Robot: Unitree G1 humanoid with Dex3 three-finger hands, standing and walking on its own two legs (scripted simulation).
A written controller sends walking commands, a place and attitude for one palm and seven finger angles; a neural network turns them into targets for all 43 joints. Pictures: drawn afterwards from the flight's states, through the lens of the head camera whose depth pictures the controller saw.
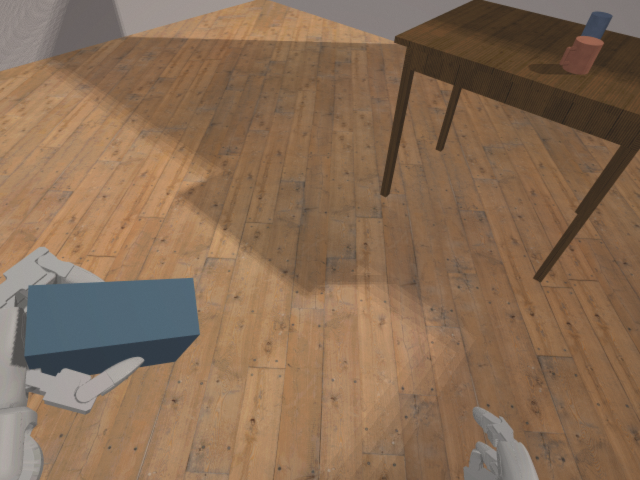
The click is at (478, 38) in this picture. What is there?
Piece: table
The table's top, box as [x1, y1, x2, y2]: [394, 0, 639, 123]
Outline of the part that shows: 395,36 394,42 639,123 639,38 605,30 601,38 604,43 591,68 586,74 579,75 565,71 561,67 562,65 561,66 558,63 565,48 567,46 572,45 575,37 580,35 585,25 483,0 470,1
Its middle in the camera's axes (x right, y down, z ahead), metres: +0.81 -0.67 +1.37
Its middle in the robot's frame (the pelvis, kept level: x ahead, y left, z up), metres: +1.51 -0.72 -0.04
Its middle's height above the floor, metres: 0.73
